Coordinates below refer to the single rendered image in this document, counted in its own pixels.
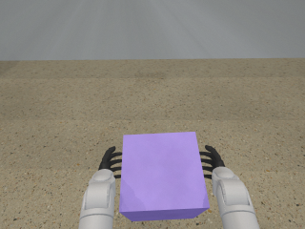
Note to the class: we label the right robot forearm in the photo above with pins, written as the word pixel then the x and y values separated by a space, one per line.
pixel 233 199

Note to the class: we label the left robot forearm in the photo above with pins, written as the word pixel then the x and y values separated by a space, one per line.
pixel 97 209

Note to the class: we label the left robot hand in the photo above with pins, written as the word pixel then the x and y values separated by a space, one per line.
pixel 106 162

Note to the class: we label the carton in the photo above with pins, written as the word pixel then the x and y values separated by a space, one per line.
pixel 162 177

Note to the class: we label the right robot hand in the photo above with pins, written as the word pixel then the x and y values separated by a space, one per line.
pixel 215 160

